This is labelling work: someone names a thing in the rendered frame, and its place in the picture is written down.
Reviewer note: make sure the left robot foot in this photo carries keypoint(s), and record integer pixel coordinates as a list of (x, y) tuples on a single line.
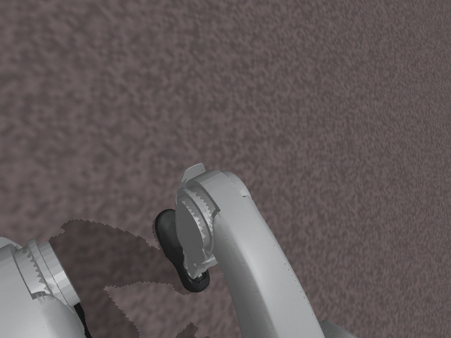
[(81, 315)]

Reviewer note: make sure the right robot foot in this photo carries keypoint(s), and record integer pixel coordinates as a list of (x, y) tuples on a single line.
[(167, 236)]

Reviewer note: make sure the right robot hand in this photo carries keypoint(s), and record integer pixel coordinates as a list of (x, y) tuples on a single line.
[(331, 330)]

